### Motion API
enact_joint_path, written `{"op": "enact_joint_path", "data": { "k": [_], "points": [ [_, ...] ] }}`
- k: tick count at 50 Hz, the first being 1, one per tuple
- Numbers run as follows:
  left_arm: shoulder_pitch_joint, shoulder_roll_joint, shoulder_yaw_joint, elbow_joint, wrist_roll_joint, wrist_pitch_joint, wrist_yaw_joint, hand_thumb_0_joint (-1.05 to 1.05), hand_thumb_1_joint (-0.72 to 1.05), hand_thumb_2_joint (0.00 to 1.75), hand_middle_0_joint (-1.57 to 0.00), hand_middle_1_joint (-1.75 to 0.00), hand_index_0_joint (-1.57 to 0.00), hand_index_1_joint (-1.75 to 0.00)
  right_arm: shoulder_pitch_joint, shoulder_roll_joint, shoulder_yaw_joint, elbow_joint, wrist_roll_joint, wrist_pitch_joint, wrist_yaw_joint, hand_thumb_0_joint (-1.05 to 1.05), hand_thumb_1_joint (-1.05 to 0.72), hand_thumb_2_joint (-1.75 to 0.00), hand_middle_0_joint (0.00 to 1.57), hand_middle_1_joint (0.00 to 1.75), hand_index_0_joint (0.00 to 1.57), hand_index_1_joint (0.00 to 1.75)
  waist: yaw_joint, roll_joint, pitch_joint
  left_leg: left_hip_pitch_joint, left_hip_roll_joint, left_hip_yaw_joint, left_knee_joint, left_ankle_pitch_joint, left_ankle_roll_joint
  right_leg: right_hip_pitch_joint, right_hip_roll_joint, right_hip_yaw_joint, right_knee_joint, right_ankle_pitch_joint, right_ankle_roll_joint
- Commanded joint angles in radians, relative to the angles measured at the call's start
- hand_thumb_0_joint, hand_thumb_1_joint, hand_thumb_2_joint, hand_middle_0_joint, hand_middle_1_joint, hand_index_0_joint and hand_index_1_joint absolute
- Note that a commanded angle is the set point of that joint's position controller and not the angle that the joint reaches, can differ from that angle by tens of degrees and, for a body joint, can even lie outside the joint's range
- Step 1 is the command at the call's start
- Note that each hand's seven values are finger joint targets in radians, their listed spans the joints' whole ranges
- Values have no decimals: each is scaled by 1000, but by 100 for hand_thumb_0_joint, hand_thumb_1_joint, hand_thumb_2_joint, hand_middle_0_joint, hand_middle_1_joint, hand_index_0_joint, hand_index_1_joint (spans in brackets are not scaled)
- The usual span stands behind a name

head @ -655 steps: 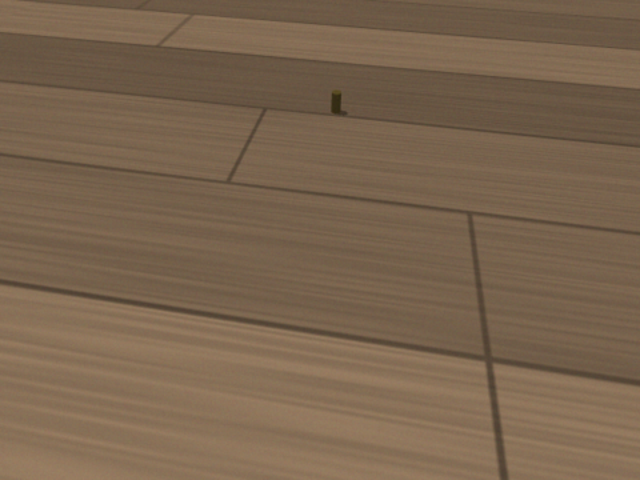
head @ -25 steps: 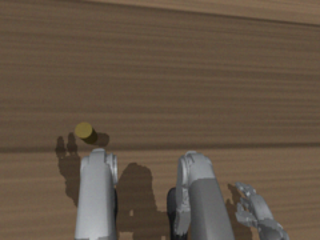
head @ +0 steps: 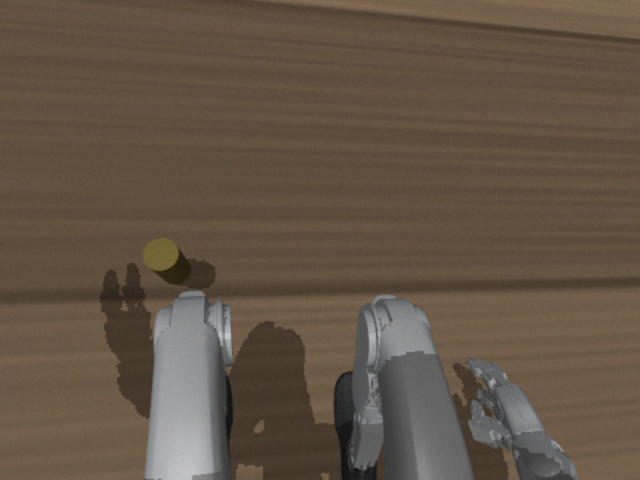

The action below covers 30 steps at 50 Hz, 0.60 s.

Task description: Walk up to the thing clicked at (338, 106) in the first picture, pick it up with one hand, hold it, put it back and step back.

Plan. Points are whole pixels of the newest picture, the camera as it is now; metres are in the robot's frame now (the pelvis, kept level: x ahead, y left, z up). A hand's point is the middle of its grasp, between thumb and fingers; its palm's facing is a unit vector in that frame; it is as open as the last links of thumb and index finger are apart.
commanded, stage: go down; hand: left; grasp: from the side
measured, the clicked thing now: (169, 263) +0.42 +0.25 -0.32
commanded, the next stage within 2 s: approach in 0.62 s
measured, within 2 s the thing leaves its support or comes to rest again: neither
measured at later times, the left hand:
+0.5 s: hand out of the picture +0.33 +0.41 -0.01, palm faces +0.13 -0.94 -0.31, open 16.4 cm
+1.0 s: hand out of the picture +0.32 +0.39 -0.05, palm faces +0.14 -0.98 -0.14, open 16.4 cm
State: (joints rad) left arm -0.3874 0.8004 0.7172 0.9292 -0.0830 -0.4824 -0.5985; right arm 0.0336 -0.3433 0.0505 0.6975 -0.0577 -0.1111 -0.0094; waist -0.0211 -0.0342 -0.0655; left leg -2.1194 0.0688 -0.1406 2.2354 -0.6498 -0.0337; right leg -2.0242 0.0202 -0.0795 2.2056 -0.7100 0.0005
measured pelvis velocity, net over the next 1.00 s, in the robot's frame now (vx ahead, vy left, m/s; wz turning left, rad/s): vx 0.00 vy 0.00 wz -0.02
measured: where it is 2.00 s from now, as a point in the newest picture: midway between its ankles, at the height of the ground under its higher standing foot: (285, 452)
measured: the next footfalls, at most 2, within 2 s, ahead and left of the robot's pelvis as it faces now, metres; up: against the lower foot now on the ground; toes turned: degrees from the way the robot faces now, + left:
none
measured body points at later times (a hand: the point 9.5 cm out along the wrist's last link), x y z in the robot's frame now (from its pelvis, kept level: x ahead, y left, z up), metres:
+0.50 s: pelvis +0.00 +0.00 -0.01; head +0.20 +0.07 +0.39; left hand +0.32 +0.46 +0.01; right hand +0.19 -0.26 -0.11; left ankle +0.10 +0.14 -0.35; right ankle +0.09 -0.12 -0.35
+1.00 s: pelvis +0.00 +0.00 -0.02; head +0.20 +0.07 +0.37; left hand +0.31 +0.44 -0.04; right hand +0.21 -0.26 -0.12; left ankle +0.10 +0.14 -0.35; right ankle +0.09 -0.12 -0.35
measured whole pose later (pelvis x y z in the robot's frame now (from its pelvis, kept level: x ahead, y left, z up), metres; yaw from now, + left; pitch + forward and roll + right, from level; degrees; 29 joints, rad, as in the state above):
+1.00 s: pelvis +0.00 +0.00 -0.02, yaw -1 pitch +29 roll -6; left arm -0.38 0.75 0.74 1.01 -0.30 -0.59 -0.76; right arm 0.00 -0.36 0.09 0.70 -0.06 -0.19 -0.02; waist -0.03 -0.06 -0.05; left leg -2.18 0.07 -0.16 2.32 -0.66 -0.03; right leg -2.08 0.03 -0.09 2.28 -0.71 0.01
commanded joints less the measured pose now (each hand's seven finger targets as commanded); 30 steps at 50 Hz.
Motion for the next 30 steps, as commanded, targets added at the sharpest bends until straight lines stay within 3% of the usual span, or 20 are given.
{"op": "enact_joint_path", "data": {
  "k": [1,3,7,8,10,12,14,17,19,24,26,27,30],
  "points": [
    [-125,404,105,-178,-56,-65,7,0,-34,24,0,-21,-1,-19,100,-220,-73,-58,2,-32,-13,0,-87,-89,20,30,20,30,37,192,-601,452,-17,76,-265,54,60,243,28,-28,-253,89,-44],
    [-128,430,117,-181,-59,-66,4,0,-34,24,0,-21,-1,-18,92,-222,-70,-63,3,-32,-14,0,-87,-89,20,30,20,30,45,223,-601,460,-17,70,-272,42,58,220,28,-32,-240,82,-47],
    [-112,387,97,-166,-72,-66,-9,0,-36,23,0,-20,-1,-18,84,-226,-71,-60,3,-38,-16,0,-87,-89,20,30,20,30,36,216,-573,447,-16,67,-265,23,57,194,29,-32,-238,73,-47],
    [-121,418,110,-184,-76,-67,-11,0,-34,23,0,-20,-1,-17,90,-224,-70,-54,4,-39,-17,0,-87,-89,20,30,20,30,44,217,-588,445,-17,74,-259,27,58,209,29,-27,-244,72,-47],
    [-116,405,106,-185,-78,-65,-15,0,-37,22,0,-20,-1,-17,100,-222,-69,-55,4,-43,-17,0,-87,-89,20,30,20,30,35,203,-612,441,-19,77,-245,61,58,240,29,-28,-244,97,-43],
    [-118,429,120,-210,-83,-64,-15,0,-36,23,0,-20,-1,-18,91,-228,-73,-60,7,-47,-19,0,-87,-89,20,30,20,30,48,220,-613,455,-18,77,-258,54,58,227,29,-26,-242,90,-45],
    [-105,381,100,-210,-88,-58,-17,0,-35,23,0,-20,-1,-18,100,-223,-73,-58,7,-46,-18,0,-87,-89,20,30,20,30,34,203,-620,456,-18,74,-253,66,57,240,30,-32,-242,102,-43],
    [-112,428,129,-223,-94,-55,-10,0,-37,22,0,-20,-2,-18,99,-227,-73,-56,9,-49,-21,0,-87,-89,20,30,20,30,56,201,-630,457,-18,78,-248,82,57,241,30,-25,-241,113,-44],
    [-88,406,125,-231,-93,-49,-12,0,-37,22,0,-20,-2,-17,103,-229,-77,-55,7,-48,-21,0,-87,-89,20,30,20,30,51,217,-641,486,-17,73,-251,110,56,244,30,-31,-236,140,-43],
    [-71,372,106,-216,-101,-38,-15,0,-36,22,0,-19,-1,-17,80,-226,-78,-68,16,-52,-21,0,-87,-89,20,30,20,30,51,223,-562,452,-14,61,-284,26,55,184,31,-36,-237,77,-48],
    [-81,378,109,-246,-107,-41,-21,0,-37,20,0,-18,-2,-16,91,-223,-78,-68,16,-52,-21,0,-87,-89,20,30,20,30,45,230,-598,467,-15,59,-279,44,54,204,31,-38,-237,93,-47],
    [-48,376,122,-218,-113,-40,-24,0,-38,20,0,-18,-2,-16,90,-229,-80,-68,18,-54,-22,0,-87,-89,20,30,20,30,56,216,-598,470,-16,58,-278,60,54,203,30,-37,-233,104,-47],
    [-73,360,113,-222,-127,-46,-34,0,-38,19,0,-17,-2,-15,95,-220,-75,-63,17,-61,-23,0,-87,-89,20,30,20,30,37,193,-593,448,-17,64,-261,74,58,222,31,-33,-244,113,-44]
  ]
}}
